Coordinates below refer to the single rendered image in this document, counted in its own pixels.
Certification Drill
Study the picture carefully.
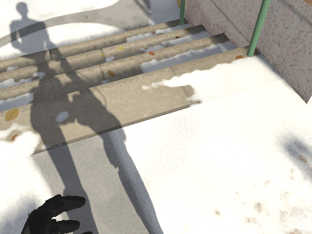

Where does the robot left hand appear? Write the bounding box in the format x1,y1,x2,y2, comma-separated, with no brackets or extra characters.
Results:
20,194,93,234

